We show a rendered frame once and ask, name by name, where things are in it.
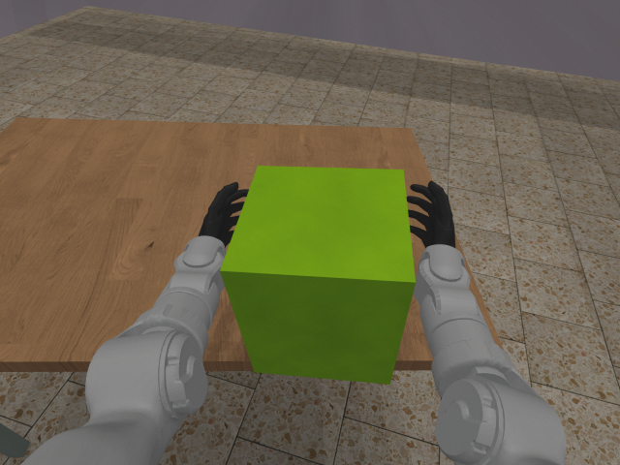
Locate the table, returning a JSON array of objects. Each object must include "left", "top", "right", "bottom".
[{"left": 0, "top": 117, "right": 504, "bottom": 457}]

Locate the robot right upper arm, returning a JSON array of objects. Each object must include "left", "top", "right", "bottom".
[{"left": 434, "top": 376, "right": 567, "bottom": 465}]

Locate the right robot hand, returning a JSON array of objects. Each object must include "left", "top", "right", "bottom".
[{"left": 407, "top": 181, "right": 455, "bottom": 248}]

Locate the left robot forearm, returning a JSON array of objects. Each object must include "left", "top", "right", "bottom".
[{"left": 85, "top": 235, "right": 226, "bottom": 414}]

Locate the robot left upper arm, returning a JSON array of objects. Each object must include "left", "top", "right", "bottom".
[{"left": 20, "top": 329, "right": 208, "bottom": 465}]

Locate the left robot hand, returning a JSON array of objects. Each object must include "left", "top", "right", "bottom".
[{"left": 199, "top": 182, "right": 249, "bottom": 248}]

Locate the carton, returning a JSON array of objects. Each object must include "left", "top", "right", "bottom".
[{"left": 220, "top": 166, "right": 416, "bottom": 385}]

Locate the right robot forearm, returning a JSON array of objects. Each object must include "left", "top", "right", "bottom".
[{"left": 413, "top": 244, "right": 540, "bottom": 397}]

